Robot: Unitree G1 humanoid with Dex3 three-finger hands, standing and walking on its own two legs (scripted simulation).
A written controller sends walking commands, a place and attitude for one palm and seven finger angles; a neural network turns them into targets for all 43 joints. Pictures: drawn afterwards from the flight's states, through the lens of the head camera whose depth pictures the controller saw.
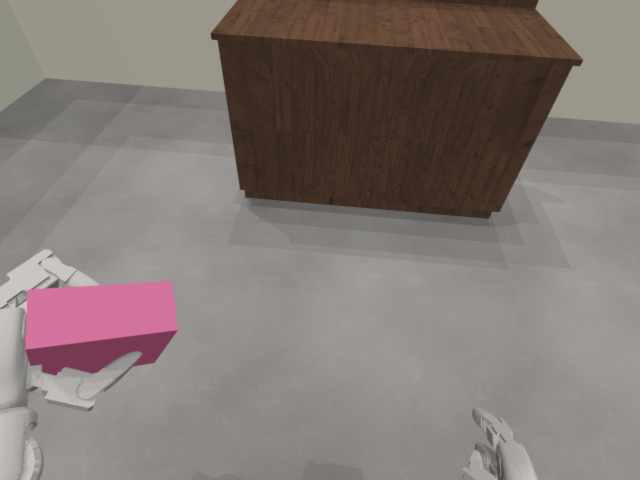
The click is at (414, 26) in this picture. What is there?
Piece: table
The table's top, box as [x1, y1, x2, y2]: [211, 0, 582, 65]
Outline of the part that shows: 211,32 212,39 570,65 580,65 582,59 535,9 411,0 237,0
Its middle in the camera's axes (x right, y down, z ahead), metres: +0.26 -0.81 +1.44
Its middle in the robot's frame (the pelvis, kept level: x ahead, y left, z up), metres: +1.64 -0.17 +0.00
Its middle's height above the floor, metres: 0.77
